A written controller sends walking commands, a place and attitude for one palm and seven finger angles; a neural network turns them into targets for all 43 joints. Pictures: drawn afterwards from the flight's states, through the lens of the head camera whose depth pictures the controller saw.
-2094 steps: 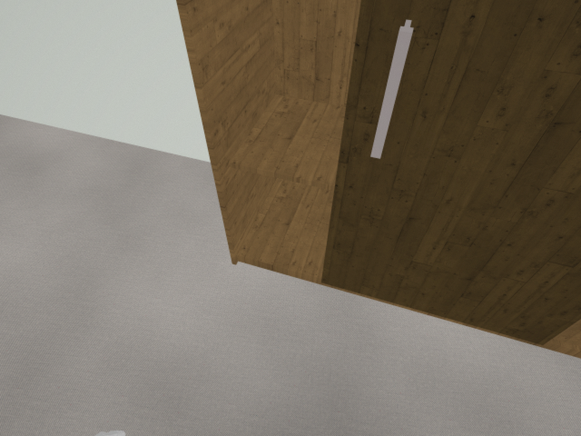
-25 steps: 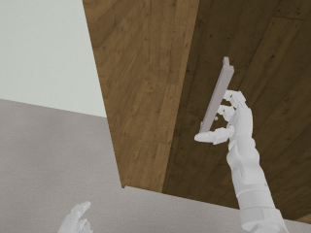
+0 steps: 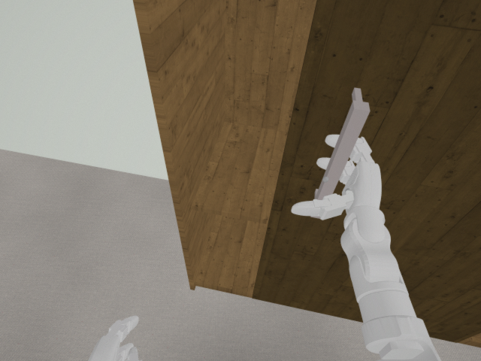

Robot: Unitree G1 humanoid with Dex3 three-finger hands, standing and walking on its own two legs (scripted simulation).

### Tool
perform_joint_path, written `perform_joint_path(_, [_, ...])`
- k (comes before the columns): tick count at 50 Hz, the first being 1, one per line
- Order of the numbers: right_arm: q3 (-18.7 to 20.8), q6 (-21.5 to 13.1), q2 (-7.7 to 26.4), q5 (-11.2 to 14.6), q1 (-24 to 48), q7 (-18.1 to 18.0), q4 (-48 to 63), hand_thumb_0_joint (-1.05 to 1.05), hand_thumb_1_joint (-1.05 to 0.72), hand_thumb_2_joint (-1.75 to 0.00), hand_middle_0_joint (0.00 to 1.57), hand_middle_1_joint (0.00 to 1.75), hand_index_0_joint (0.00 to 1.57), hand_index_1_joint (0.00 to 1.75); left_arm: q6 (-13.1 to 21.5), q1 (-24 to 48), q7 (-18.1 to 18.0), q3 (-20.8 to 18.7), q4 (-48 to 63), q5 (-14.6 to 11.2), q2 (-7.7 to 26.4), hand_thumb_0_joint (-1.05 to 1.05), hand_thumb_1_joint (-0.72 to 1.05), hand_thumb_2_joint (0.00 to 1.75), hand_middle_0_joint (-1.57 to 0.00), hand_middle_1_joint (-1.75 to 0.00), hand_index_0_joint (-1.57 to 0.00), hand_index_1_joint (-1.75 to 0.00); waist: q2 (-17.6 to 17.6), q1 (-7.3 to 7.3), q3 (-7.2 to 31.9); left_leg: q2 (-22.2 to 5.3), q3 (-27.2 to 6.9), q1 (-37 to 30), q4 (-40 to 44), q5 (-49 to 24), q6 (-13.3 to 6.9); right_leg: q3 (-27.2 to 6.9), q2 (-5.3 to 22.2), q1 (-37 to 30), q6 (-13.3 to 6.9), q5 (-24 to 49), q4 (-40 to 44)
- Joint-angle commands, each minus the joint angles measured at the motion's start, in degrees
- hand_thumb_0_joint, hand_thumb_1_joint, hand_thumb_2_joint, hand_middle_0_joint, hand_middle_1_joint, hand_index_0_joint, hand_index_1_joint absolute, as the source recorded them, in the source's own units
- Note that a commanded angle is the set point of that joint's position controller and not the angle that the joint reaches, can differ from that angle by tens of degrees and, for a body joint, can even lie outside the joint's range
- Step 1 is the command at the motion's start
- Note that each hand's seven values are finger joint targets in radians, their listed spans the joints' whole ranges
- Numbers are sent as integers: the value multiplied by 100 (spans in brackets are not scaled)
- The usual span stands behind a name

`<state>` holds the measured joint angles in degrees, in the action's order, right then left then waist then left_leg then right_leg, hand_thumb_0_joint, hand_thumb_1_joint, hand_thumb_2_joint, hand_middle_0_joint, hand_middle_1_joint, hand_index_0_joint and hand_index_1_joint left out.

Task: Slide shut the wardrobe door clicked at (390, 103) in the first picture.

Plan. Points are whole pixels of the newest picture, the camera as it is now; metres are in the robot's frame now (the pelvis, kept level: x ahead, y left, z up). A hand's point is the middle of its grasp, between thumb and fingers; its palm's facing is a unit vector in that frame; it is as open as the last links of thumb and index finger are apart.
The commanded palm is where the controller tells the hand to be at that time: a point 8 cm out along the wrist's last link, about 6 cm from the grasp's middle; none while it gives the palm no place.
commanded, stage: slide the fingers in behind the handle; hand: right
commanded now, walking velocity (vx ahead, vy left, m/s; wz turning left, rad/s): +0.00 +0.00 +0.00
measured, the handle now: (334, 161) +0.44 -0.12 +0.12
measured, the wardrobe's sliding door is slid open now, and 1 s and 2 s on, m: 0.24 0.24 0.24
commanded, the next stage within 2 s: grip the handle and tug to test in 0.40 s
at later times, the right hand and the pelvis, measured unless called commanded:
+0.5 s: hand (323, 180) +0.38 -0.10 +0.13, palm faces +0.10 +1.00 +0.00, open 14.1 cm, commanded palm +0.36 -0.14 +0.12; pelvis +0.01 +0.00 +0.00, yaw +0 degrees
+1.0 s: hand (323, 177) +0.39 -0.10 +0.13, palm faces +0.10 +1.00 +0.00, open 8.5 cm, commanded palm +0.37 -0.15 +0.12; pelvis +0.01 +0.00 +0.00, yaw +0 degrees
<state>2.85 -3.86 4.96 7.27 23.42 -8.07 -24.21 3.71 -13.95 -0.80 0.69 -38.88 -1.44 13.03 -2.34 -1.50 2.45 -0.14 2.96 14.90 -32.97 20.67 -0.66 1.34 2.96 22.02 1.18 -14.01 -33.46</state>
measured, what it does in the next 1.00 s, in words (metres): stands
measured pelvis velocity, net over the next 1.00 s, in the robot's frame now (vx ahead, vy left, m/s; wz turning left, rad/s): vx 0.01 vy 0.00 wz -0.01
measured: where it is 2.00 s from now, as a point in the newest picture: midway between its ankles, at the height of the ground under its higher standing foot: outside the picture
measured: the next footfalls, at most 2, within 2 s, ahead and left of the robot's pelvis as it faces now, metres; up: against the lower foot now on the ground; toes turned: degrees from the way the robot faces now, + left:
none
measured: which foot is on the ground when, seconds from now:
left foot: down 0.00-1.00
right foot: down 0.00-1.00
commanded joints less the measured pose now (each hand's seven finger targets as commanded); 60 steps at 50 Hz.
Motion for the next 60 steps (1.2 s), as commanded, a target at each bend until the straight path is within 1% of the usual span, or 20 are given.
perform_joint_path(1, [278, -396, 670, -62, 2163, -107, 1263, 0, 50, -30, 30, 120, 30, 120, 241, 318, -28, -229, 795, 10, 592, 0, 90, 90, -20, -30, -20, -30, 421, 79, 1554, 175, -22, 75, 491, -2058, 25, 1, -309, -1304, -261, 1134, 178])
perform_joint_path(3, [82, -391, 444, -70, 2014, -95, 1406, 0, 50, -30, 30, 120, 30, 120, 238, 357, 6, -228, 886, 6, 562, 0, 90, 90, -20, -30, -20, -30, 374, 79, 1597, 184, -3, 87, 446, -2274, 36, 27, -307, -1388, -269, 1292, 160])
perform_joint_path(7, [191, -320, 562, -62, 1810, -98, 1463, 0, 50, -30, 30, 120, 30, 120, 159, 380, 5, -236, 933, -2, 587, 0, 90, 90, -20, -30, -20, -30, 599, 88, 1465, 181, -15, 8, 471, -2449, 53, 47, -294, -1291, -283, 1354, 171])
perform_joint_path(9, [-39, -296, 371, -65, 1976, -78, 1622, 0, 50, -30, 30, 120, 30, 120, 146, 411, 10, -224, 947, -19, 559, 0, 90, 90, -20, -30, -20, -30, 379, 25, 1427, 177, -10, 115, 484, -2356, 45, 46, -292, -1396, -275, 1311, 172])
perform_joint_path(13, [-30, -291, 414, -54, 2122, -117, 1759, 0, 50, -30, 30, 120, 30, 120, 128, 425, -18, -232, 918, -2, 579, 0, 90, 90, -20, -30, -20, -30, 501, -23, 1425, 180, -20, 152, 535, -2254, 59, 21, -296, -1455, -291, 1230, 169])
perform_joint_path(16, [-55, -281, 397, -67, 1982, -106, 1771, 0, 50, -30, 30, 120, 30, 120, 108, 423, -22, -219, 893, 1, 555, 0, 90, 90, -20, -30, -20, -30, 408, 33, 1473, 165, -16, 34, 499, -2333, 23, 1, -305, -1459, -271, 1340, 154])
perform_joint_path(20, [-136, -271, 340, -64, 2104, -93, 1790, 0, 50, -30, 30, 120, 30, 120, 108, 457, -32, -227, 909, -13, 554, 0, 90, 90, -20, -30, -20, -30, 335, -30, 1465, 170, -25, 171, 508, -2306, 43, 14, -299, -1523, -276, 1303, 143])
perform_joint_path(23, [-65, -268, 353, -41, 1826, -91, 1781, 0, 50, -30, 30, 120, 30, 120, 113, 450, -23, -240, 932, -4, 555, 0, 90, 90, -20, -30, -20, -30, 531, 48, 1543, 176, -12, 43, 491, -2480, 45, 7, -298, -1519, -281, 1432, 140])
perform_joint_path(25, [-189, -251, 278, -41, 2046, -63, 1814, 0, 50, -30, 30, 120, 30, 120, 102, 469, -30, -224, 933, -20, 554, 0, 90, 90, -20, -30, -20, -30, 451, -11, 1443, 173, -6, 112, 492, -2432, 47, 12, -302, -1497, -278, 1380, 153])
perform_joint_path(30, [-56, -255, 400, -57, 1852, -66, 1883, 0, 27, -40, 32, 123, 32, 123, 109, 460, -26, -232, 954, 2, 554, 0, 90, 90, -20, -30, -20, -30, 345, 74, 1642, 163, -32, -5, 461, -2553, 34, 20, -321, -1548, -274, 1494, 136])
perform_joint_path(32, [-167, -240, 282, -46, 1900, -55, 1773, 0, 17, -44, 33, 125, 33, 125, 101, 469, -13, -217, 937, -13, 539, 0, 90, 90, -20, -30, -20, -30, 490, 2, 1411, 170, -4, 89, 511, -2432, 43, -10, -299, -1481, -278, 1397, 148])
perform_joint_path(38, [13, -227, 467, -34, 1900, -54, 1740, 0, -11, -56, 36, 129, 36, 129, 88, 462, -36, -222, 928, -7, 564, 0, 90, 90, -20, -30, -20, -30, 448, 47, 1469, 168, -26, 55, 514, -2404, 42, 7, -310, -1461, -273, 1358, 158])
perform_joint_path(40, [-236, -211, 244, -36, 2168, -35, 1752, 0, -20, -60, 38, 130, 38, 130, 92, 473, -39, -209, 929, -13, 551, 0, 90, 90, -20, -30, -20, -30, 358, -50, 1371, 169, -23, 207, 528, -2299, 51, -1, -308, -1489, -276, 1284, 155])
perform_joint_path(42, [-206, -210, 262, -42, 2249, -71, 1628, 0, -29, -64, 38, 131, 38, 131, 105, 439, -37, -216, 898, -10, 563, 0, 90, 90, -20, -30, -20, -30, 508, -71, 1317, 182, -26, 256, 568, -2147, 54, -32, -306, -1448, -288, 1175, 152])
perform_joint_path(51, [11, -239, 428, -41, 2398, -67, 1285, 0, -71, -82, 43, 137, 43, 137, 88, 336, -54, -211, 813, 9, 574, 0, 90, 90, -20, -30, -20, -30, 497, -17, 1486, 174, -24, 124, 535, -2176, 31, -34, -319, -1387, -273, 1235, 152])
perform_joint_path(53, [218, -247, 610, -19, 2350, -72, 1212, 0, -81, -86, 44, 139, 44, 139, 91, 332, -53, -215, 823, 8, 591, 0, 90, 90, -20, -30, -20, -30, 446, 20, 1499, 180, -49, 133, 526, -2272, 45, 4, -321, -1359, -282, 1265, 143])
perform_joint_path(55, [99, -261, 499, -37, 2361, -54, 1258, 0, -90, -90, 45, 140, 45, 140, 82, 319, -44, -224, 856, 6, 582, 0, 90, 90, -20, -30, -20, -30, 434, 3, 1566, 184, -22, 118, 476, -2328, 39, 4, -316, -1375, -274, 1335, 141])
perform_joint_path(57, [93, -317, 468, -45, 2351, -74, 1378, 0, -90, -90, 45, 140, 45, 140, 102, 293, -17, -245, 878, 13, 574, 0, 90, 90, -20, -30, -20, -30, 423, 3, 1620, 194, -16, 94, 468, -2384, 37, -12, -309, -1412, -278, 1407, 123])
perform_joint_path(58, [191, -331, 526, -39, 2092, -78, 1431, 0, -90, -90, 45, 140, 45, 140, 107, 278, -5, -268, 893, 20, 582, 0, 90, 90, -20, -30, -20, -30, 386, 81, 1779, 200, -14, 23, 424, -2518, 26, 4, -301, -1488, -271, 1548, 103])
perform_joint_path(60, [-53, -315, 340, -52, 2103, -60, 1531, 0, -90, -90, 45, 140, 45, 140, 102, 305, 13, -249, 926, 7, 563, 0, 90, 90, -20, -30, -20, -30, 417, 1, 1633, 200, 14, 92, 415, -2561, 36, 9, -286, -1484, -270, 1580, 105])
